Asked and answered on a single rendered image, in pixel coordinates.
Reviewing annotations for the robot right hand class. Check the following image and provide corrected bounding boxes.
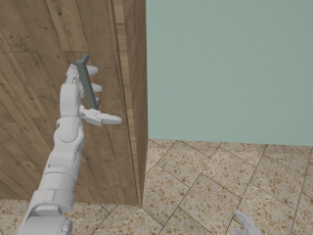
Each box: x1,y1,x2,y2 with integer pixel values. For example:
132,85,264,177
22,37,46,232
233,210,263,235

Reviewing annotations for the handle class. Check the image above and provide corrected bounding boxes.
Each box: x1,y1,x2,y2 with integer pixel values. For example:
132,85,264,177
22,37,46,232
75,53,101,111

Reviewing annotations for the left robot forearm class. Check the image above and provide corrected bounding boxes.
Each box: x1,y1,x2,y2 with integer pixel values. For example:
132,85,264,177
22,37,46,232
16,116,86,235

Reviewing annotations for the robot left hand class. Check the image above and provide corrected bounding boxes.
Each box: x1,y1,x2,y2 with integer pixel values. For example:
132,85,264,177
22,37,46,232
60,64,122,126

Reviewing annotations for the wardrobe door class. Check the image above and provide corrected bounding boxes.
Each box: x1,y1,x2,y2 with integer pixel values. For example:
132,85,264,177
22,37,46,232
0,0,138,206

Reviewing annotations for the left robot upper arm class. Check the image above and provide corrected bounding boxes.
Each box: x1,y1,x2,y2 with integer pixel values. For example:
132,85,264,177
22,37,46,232
19,216,73,235

